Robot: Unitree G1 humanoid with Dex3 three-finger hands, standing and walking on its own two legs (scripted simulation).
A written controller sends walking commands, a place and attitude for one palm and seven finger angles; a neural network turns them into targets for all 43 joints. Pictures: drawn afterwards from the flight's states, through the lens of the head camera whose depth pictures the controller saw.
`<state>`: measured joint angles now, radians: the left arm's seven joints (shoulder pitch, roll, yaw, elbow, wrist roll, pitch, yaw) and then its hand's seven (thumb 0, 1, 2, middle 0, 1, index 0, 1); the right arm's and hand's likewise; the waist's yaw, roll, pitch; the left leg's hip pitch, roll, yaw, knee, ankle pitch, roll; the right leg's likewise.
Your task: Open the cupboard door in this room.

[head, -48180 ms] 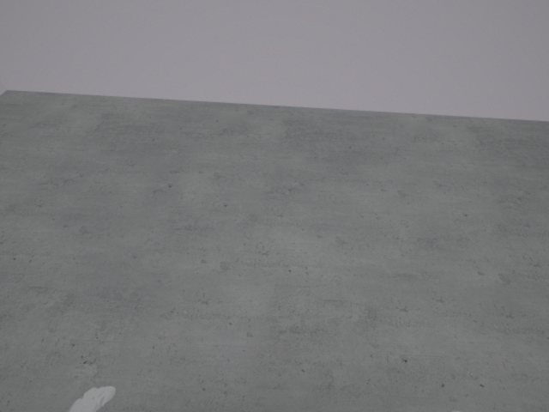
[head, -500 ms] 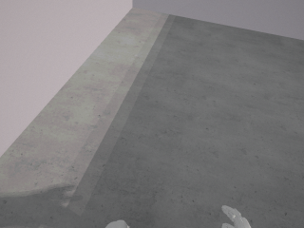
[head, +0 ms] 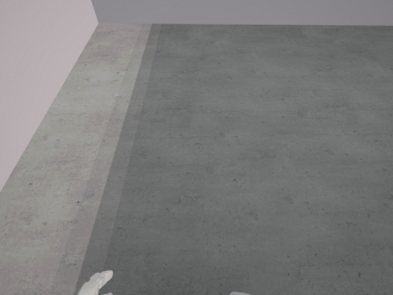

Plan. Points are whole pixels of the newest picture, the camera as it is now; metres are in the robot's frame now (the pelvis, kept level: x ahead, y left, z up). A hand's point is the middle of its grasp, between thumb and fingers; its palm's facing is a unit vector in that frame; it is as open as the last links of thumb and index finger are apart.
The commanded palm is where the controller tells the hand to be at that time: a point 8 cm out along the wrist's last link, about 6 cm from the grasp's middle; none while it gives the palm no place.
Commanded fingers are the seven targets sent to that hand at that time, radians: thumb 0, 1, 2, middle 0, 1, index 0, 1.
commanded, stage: walk to a spot facing it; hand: left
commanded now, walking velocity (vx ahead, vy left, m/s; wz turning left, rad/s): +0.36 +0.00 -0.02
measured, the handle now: out of the picture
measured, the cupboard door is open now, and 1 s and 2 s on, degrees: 45 45 45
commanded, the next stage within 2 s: turn to face it in 0.18 s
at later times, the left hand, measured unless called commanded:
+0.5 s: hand (113, 259) +0.22 +0.22 -0.18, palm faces +0.10 -0.98 -0.16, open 7.4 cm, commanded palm none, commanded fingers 0.00 0.90 0.90 -0.20 -0.30 -0.20 -0.30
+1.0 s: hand (121, 231) +0.29 +0.21 -0.15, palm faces +0.37 -0.90 -0.22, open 7.4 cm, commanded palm none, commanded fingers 0.00 0.90 0.90 -0.20 -0.30 -0.20 -0.30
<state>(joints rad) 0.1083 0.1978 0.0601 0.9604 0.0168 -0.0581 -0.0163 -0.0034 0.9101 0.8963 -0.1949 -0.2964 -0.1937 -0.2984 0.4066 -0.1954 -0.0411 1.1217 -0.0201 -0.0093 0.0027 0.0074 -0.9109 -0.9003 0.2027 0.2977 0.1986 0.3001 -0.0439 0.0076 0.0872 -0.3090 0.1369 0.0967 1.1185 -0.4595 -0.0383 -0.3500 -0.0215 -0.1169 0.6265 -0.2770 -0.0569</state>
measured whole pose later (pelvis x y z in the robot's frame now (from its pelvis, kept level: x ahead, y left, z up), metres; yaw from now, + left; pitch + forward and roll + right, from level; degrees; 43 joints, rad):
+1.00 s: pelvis +0.29 +0.00 +0.01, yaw +22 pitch +1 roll +2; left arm 0.20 0.20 0.04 0.92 0.03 0.00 0.02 0.00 0.90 0.90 -0.20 -0.30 -0.20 -0.30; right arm 0.15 -0.25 -0.07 0.95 -0.02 0.06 0.02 0.01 -0.91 -0.90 0.20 0.30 0.20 0.30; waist -0.01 -0.04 0.08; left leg -0.43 0.04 0.11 0.80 -0.41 -0.06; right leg -0.18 -0.14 -0.21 0.53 -0.35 0.02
